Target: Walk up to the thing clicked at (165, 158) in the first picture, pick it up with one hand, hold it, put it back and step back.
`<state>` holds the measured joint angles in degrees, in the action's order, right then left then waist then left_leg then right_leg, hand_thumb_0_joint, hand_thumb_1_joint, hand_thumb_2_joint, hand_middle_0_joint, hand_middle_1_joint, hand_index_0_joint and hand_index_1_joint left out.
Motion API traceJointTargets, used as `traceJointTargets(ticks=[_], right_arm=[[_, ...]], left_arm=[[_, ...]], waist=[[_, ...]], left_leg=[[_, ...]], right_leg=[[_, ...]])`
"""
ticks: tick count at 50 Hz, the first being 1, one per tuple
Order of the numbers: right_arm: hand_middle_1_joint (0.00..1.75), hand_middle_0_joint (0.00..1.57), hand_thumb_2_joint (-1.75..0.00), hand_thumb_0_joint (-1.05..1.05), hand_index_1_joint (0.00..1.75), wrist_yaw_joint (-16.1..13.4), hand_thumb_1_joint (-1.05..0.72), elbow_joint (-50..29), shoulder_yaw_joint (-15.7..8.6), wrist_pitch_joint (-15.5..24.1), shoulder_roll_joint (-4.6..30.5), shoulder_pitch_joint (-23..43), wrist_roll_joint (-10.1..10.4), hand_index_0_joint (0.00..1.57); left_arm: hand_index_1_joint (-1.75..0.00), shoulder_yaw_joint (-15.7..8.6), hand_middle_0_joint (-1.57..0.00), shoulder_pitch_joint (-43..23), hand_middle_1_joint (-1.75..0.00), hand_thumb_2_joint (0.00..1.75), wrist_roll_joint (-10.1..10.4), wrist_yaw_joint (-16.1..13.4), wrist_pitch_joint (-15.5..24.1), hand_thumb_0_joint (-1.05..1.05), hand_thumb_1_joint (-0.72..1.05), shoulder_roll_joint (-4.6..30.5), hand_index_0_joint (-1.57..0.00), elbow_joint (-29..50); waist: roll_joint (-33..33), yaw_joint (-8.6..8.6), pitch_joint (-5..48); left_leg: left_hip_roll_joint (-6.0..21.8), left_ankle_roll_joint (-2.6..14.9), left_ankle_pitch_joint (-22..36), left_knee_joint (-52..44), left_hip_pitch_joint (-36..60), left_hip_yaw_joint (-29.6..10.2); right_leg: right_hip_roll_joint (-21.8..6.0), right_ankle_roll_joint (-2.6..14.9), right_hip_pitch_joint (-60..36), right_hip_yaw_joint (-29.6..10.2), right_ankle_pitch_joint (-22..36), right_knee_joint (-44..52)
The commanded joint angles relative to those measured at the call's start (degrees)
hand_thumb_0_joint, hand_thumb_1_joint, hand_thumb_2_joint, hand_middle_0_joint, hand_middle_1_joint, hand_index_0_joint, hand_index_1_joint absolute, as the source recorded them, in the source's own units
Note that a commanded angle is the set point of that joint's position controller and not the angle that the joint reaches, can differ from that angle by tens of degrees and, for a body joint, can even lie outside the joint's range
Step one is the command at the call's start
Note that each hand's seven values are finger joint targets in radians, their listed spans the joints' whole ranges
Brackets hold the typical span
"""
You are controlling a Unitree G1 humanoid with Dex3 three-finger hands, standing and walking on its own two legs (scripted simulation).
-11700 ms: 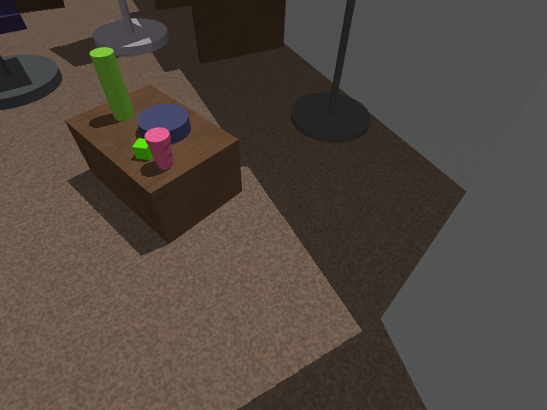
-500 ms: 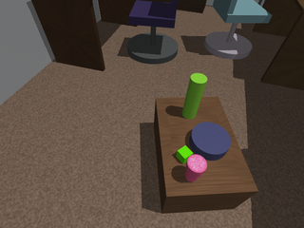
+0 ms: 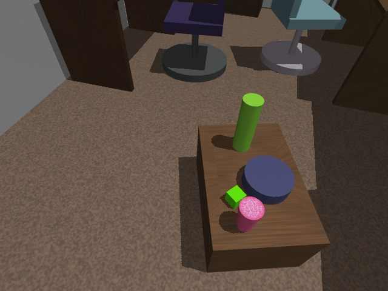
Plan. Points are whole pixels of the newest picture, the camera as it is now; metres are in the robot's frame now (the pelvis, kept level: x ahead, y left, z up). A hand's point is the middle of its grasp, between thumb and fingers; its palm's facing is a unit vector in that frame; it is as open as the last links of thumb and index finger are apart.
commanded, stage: go down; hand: right
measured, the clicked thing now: (247, 216) +0.44 -0.21 -0.37
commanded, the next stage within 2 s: none
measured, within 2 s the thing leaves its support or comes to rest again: neither
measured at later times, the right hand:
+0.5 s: hand out of the picture +0.14 -0.27 -0.16, palm faces +0.02 +0.94 -0.34, open 16.3 cm
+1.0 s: hand out of the picture +0.16 -0.27 -0.15, palm faces +0.05 +0.94 -0.35, open 17.3 cm
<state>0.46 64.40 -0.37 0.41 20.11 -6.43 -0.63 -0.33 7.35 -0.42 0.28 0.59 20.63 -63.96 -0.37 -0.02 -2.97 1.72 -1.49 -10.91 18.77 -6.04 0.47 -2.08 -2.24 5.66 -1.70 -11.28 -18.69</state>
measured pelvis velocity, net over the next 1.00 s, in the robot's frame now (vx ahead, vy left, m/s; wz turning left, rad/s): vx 0.01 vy -0.01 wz -0.01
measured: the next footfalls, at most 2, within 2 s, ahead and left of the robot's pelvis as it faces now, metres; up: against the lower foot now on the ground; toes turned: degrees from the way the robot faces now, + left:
none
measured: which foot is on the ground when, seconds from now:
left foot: down 0.00-1.00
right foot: down 0.00-1.00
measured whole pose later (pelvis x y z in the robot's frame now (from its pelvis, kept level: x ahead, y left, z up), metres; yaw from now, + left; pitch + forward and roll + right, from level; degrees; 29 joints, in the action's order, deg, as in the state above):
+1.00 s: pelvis +0.01 -0.01 -0.06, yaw -1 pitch +12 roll +3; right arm 3.0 13.3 -9.1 -28.0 20.1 -18.3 -1.0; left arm 0.4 13.8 1.8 -5.8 8.4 13.6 -32.5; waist -2.1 -1.4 7.3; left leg 1.2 -2.4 -27.0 50.7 -35.5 1.9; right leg -2.2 -1.7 37.8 -4.4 -29.2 -55.1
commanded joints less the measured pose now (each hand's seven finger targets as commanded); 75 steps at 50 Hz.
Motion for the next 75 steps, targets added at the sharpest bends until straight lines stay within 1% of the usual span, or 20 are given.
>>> traceJointTargets(ticks=[1,4,6,7,9,13,16,17,18,20,24,28,32,35,38,45,52,54,68,75], right_arm=[[0.06,0.05,-0.66,0.0,0.06,-1.4,-0.66,-18.6,-4.8,5.8,5.8,25.9,1.8,0.04],[0.04,0.07,-0.42,0.0,0.04,-0.7,-0.42,-3.3,-10.8,1.3,13.4,14.0,-0.7,0.06],[0.04,0.07,-0.26,0.0,0.04,0.2,-0.26,-8.7,-13.5,1.4,15.0,13.8,-4.1,0.06],[0.03,0.08,-0.18,0.0,0.03,0.7,-0.2,-7.2,-13.7,0.3,13.6,7.9,-4.6,0.07],[0.02,0.1,-0.12,0.0,0.02,0.9,-0.1,-10.8,-14.4,-2.3,13.4,5.8,-4.7,0.07],[0.03,0.08,-0.07,0.0,0.03,1.4,0.15,-16.2,-11.8,-8.9,9.4,6.5,-4.1,0.07],[0.04,0.07,-0.06,0.0,0.04,2.0,0.3,-22.1,-11.3,-12.2,8.7,6.4,-3.4,0.06],[0.04,0.06,-0.06,0.0,0.04,2.0,0.37,-20.9,-12.7,-13.3,10.0,3.5,-3.4,0.05],[0.04,0.05,-0.05,0.0,0.04,2.3,0.41,-26.3,-11.0,-13.5,8.6,7.2,-3.1,0.05],[0.05,0.05,-0.04,0.0,0.05,2.1,0.48,-29.5,-12.4,-13.8,10.6,7.7,-3.5,0.05],[0.05,0.04,-0.03,0.0,0.05,1.6,0.57,-34.9,-12.7,-14.7,9.8,4.8,-3.6,0.04],[0.05,0.05,-0.02,0.0,0.05,1.0,0.56,-41.2,-12.9,-16.4,9.9,0.8,-3.4,0.05],[0.05,0.05,-0.02,0.0,0.05,1.3,0.56,-46.1,-12.3,-19.5,9.6,-2.9,-2.2,0.05],[0.04,0.06,-0.01,0.0,0.04,1.7,0.54,-50.0,-12.2,-22.0,9.8,-5.8,-1.6,0.06],[0.05,0.06,-0.02,0.0,0.05,1.7,0.53,-51.4,-11.6,-24.4,9.1,-7.7,-1.3,0.05],[0.04,0.06,-0.03,0.0,0.04,1.7,0.51,-58.9,-13.5,-26.7,10.9,-10.6,-1.0,0.06],[0.04,0.06,-0.02,0.0,0.04,2.5,0.51,-62.0,-15.2,-27.6,11.7,-13.0,-0.5,0.06],[0.05,0.06,-0.04,0.0,0.05,2.7,0.49,-63.3,-16.0,-27.5,12.2,-12.3,-0.2,0.06],[0.05,0.05,-0.03,0.0,0.05,3.9,0.52,-65.5,-17.4,-27.5,12.8,-14.6,0.5,0.06],[0.05,0.05,-0.04,0.0,0.05,3.9,0.51,-66.1,-17.8,-27.4,12.9,-15.6,0.9,0.05]], left_arm=[[-0.32,-1.4,-0.22,0.0,-0.32,0.93,3.2,-2.1,3.6,0.0,0.9,4.1,-0.22,16.7],[-0.31,-3.9,-0.22,4.4,-0.32,0.91,2.9,-3.0,2.3,0.0,0.89,6.3,-0.23,18.2],[-0.31,-5.2,-0.22,7.5,-0.31,0.91,1.5,-3.2,2.5,0.0,0.9,5.4,-0.22,20.4],[-0.31,-4.8,-0.21,7.4,-0.32,0.9,1.5,-3.1,2.7,0.0,0.91,4.5,-0.22,21.7],[-0.3,-4.6,-0.21,5.9,-0.31,0.89,1.7,-3.0,3.4,0.0,0.91,4.1,-0.22,24.5],[-0.3,-3.6,-0.21,3.3,-0.31,0.89,2.5,-2.9,3.6,0.0,0.91,3.1,-0.21,28.6],[-0.3,-3.6,-0.2,2.5,-0.31,0.89,2.8,-3.1,4.5,0.0,0.91,2.9,-0.21,31.2],[-0.3,-3.4,-0.2,3.0,-0.31,0.89,2.7,-3.0,4.7,0.0,0.9,2.8,-0.2,31.4],[-0.3,-3.5,-0.2,3.0,-0.31,0.89,2.7,-3.0,5.1,0.0,0.91,2.9,-0.21,31.9],[-0.3,-3.5,-0.2,3.5,-0.31,0.89,2.4,-3.1,5.7,0.0,0.91,2.7,-0.21,32.1],[-0.3,-3.3,-0.2,4.8,-0.31,0.9,1.9,-3.9,7.3,0.0,0.92,2.0,-0.2,32.4],[-0.3,-3.3,-0.19,5.5,-0.3,0.91,1.7,-4.7,8.4,0.0,0.9,1.8,-0.19,33.0],[-0.3,-3.0,-0.19,4.3,-0.3,0.9,2.0,-5.5,8.8,0.0,0.9,2.0,-0.19,34.7],[-0.3,-3.2,-0.19,4.5,-0.3,0.9,2.2,-5.8,9.0,0.0,0.91,2.3,-0.19,36.0],[-0.3,-2.8,-0.19,4.8,-0.3,0.9,2.3,-6.1,9.2,0.0,0.91,1.8,-0.19,36.6],[-0.29,-2.5,-0.19,5.6,-0.3,0.89,2.1,-6.8,10.1,0.0,0.91,1.2,-0.19,39.0],[-0.3,-2.6,-0.19,6.1,-0.3,0.9,2.0,-7.9,11.3,0.0,0.91,1.4,-0.19,40.1],[-0.3,-2.2,-0.19,5.9,-0.3,0.89,1.9,-8.3,11.7,0.0,0.91,0.9,-0.2,40.2],[-0.3,-1.8,-0.19,5.3,-0.3,0.89,1.6,-10.3,14.4,0.0,0.91,1.0,-0.2,40.6],[-0.3,-2.0,-0.19,5.6,-0.3,0.89,1.6,-10.8,15.6,0.0,0.91,1.2,-0.2,40.2]], waist=[[0.4,-3.42,2.4],[4.3,-1.86,5.4],[1.8,0.15,16.0],[0.4,1.55,16.3],[-2.9,2.57,15.9],[-2.1,1.08,11.3],[0.8,0.57,10.0],[1.2,0.45,9.5],[0.0,-0.11,9.9],[-0.6,-0.65,11.7],[-1.7,-1.13,15.3],[-3.9,-1.27,18.5],[-4.5,-0.96,16.7],[-5.1,-0.91,18.9],[-3.6,-1.31,17.2],[-4.4,-1.09,20.2],[-3.4,-1.71,21.1],[-3.9,-1.6,20.1],[-5.2,-1.11,16.7],[-4.7,-1.35,17.6]], left_leg=[[-1.9,0.5,3.5,1.8,-7.9,1.4],[-1.3,0.6,2.0,5.1,-9.9,1.3],[-1.1,0.89,6.3,8.1,-6.1,1.0],[-1.1,1.18,7.5,8.7,-5.5,1.1],[-1.4,1.57,6.7,8.6,-4.8,1.7],[-2.3,1.87,2.4,8.5,-8.8,2.4],[-2.5,1.46,-0.8,8.7,-11.4,2.6],[-2.4,1.36,-2.0,8.9,-11.9,2.6],[-2.5,1.44,-2.0,9.7,-13.1,2.4],[-2.5,1.35,-1.7,11.5,-14.0,2.4],[-2.4,1.21,1.7,16.0,-15.9,2.4],[-2.2,1.19,5.8,19.5,-17.0,2.7],[-2.6,1.28,2.8,21.1,-19.7,3.3],[-2.8,1.33,4.6,22.9,-20.2,3.7],[-2.7,1.12,4.2,23.7,-21.4,3.6],[-2.5,1.04,6.4,26.7,-23.1,3.6],[-2.5,0.93,6.0,28.0,-24.8,3.6],[-2.1,0.81,5.1,27.5,-24.8,3.3],[-2.6,1.19,-5.8,27.5,-28.9,4.0],[-2.6,1.23,-5.3,27.8,-28.4,4.3]], right_leg=[[2.6,2.92,6.4,3.6,1.2,-2.3],[3.0,3.13,10.9,3.3,1.6,-7.2],[3.2,2.5,10.0,3.7,6.7,-9.9],[3.4,2.18,10.7,3.9,8.4,-10.2],[3.4,1.66,11.1,3.8,8.0,-9.5],[2.3,1.79,13.8,3.1,3.9,-9.3],[2.1,2.51,15.2,2.8,0.4,-10.6],[2.2,2.72,16.2,2.7,-0.9,-10.9],[2.1,2.69,16.1,2.7,-1.1,-11.4],[2.0,2.75,16.2,2.3,-1.0,-13.1],[1.7,2.48,15.9,1.9,2.7,-17.2],[1.5,2.06,16.2,1.3,7.9,-21.1],[1.1,1.65,19.4,0.5,6.1,-22.3],[0.8,1.3,19.7,-0.2,11.4,-24.5],[1.0,1.54,22.2,0.0,9.2,-26.0],[1.1,1.57,23.6,-0.4,12.1,-29.4],[1.2,1.91,25.0,-0.7,10.3,-31.4],[1.6,2.22,26.3,-0.3,6.6,-31.8],[1.4,2.24,30.2,-0.9,-4.2,-30.4],[1.4,2.23,30.0,-1.1,-3.7,-30.6]])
